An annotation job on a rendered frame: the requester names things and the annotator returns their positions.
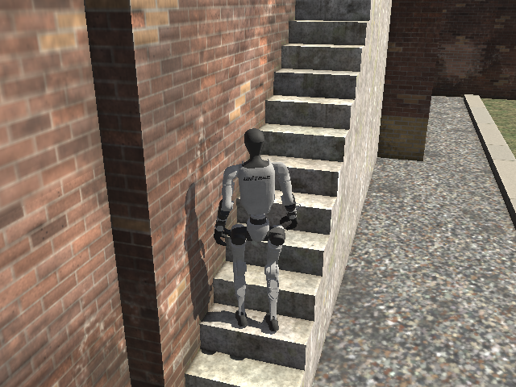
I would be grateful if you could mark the right robot forearm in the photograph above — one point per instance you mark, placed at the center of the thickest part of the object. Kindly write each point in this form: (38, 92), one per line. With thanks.
(291, 210)

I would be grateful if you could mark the left robot hand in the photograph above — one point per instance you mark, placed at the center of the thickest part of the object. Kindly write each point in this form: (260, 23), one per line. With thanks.
(218, 234)

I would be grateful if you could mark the robot left foot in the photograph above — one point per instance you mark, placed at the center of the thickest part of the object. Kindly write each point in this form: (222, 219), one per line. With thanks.
(242, 320)

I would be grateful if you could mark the robot torso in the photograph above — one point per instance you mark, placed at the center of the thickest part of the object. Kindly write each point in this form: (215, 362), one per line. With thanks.
(257, 194)

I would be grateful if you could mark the left robot forearm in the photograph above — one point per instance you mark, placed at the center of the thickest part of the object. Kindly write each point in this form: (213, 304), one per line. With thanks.
(221, 218)

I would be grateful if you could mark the left robot upper arm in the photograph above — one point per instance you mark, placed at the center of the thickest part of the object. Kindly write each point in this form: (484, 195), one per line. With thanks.
(230, 173)

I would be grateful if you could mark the right robot upper arm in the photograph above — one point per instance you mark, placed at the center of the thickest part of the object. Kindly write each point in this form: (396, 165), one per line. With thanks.
(285, 183)

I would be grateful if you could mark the right robot hand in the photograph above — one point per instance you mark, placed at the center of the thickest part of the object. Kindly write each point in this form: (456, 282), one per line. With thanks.
(292, 225)

